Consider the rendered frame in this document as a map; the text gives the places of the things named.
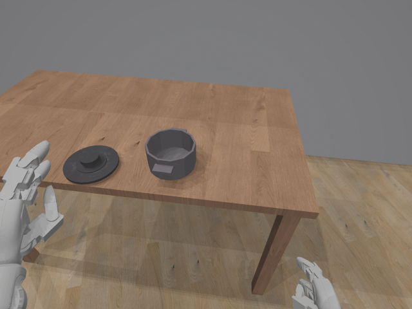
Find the pot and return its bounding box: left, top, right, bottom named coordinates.
left=145, top=127, right=196, bottom=180

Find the right robot hand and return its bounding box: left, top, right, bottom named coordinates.
left=292, top=257, right=341, bottom=309

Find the lid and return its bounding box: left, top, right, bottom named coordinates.
left=63, top=145, right=119, bottom=184

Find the knob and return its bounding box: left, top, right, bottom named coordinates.
left=79, top=151, right=100, bottom=166

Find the table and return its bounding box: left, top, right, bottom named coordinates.
left=0, top=70, right=319, bottom=295

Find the left robot hand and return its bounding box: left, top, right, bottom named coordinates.
left=0, top=140, right=64, bottom=265

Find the robot left forearm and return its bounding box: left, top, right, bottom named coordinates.
left=0, top=263, right=28, bottom=309

